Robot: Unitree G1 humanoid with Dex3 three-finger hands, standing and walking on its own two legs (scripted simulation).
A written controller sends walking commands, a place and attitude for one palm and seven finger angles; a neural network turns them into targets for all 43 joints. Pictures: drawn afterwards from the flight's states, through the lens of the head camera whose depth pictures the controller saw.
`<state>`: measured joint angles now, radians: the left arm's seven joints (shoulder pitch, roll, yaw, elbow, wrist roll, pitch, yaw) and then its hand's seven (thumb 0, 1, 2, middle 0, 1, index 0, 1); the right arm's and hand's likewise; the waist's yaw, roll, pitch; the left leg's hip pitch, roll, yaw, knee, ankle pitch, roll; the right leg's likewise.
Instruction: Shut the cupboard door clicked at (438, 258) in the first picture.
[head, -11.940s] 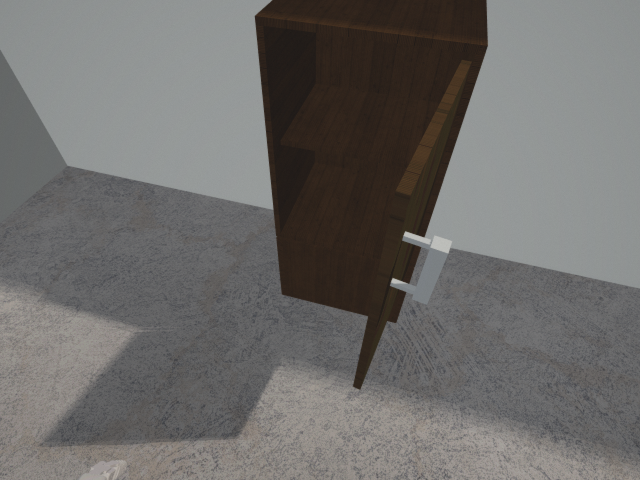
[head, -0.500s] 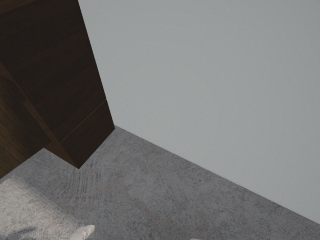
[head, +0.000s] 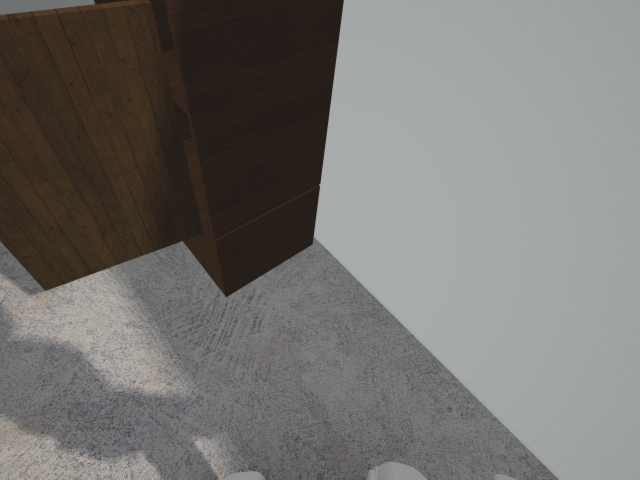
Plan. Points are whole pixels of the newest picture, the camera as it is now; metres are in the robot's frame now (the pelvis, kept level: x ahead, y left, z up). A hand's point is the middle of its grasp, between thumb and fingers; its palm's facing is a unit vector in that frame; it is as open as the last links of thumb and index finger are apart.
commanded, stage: turn to face it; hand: left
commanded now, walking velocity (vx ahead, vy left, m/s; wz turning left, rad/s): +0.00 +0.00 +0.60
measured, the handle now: out of the picture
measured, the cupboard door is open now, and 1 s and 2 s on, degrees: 81 81 81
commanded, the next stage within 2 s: take the last steps up to it in 0.78 s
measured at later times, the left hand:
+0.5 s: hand out of the picture +0.04 +0.16 -0.13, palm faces +0.31 -0.90 -0.31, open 7.4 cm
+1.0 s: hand out of the picture -0.13 +0.15 -0.16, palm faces +0.55 -0.80 -0.25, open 7.4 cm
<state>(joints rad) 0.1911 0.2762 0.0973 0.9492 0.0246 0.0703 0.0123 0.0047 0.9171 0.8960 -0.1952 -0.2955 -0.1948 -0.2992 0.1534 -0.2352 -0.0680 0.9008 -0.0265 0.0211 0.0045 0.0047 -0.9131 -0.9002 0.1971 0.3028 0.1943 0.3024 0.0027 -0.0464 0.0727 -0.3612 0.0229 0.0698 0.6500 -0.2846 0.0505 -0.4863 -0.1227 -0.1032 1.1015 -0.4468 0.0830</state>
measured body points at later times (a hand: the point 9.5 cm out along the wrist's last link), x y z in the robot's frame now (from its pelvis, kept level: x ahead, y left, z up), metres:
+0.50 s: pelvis +0.00 -0.07 +0.01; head +0.05 -0.09 +0.46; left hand +0.03 +0.21 -0.10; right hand +0.14 -0.29 -0.15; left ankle -0.01 +0.07 -0.66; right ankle +0.03 -0.17 -0.73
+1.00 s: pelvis -0.03 -0.05 +0.01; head -0.01 -0.01 +0.46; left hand -0.16 +0.19 -0.15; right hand +0.20 -0.19 -0.12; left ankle -0.09 +0.04 -0.73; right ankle +0.01 -0.18 -0.66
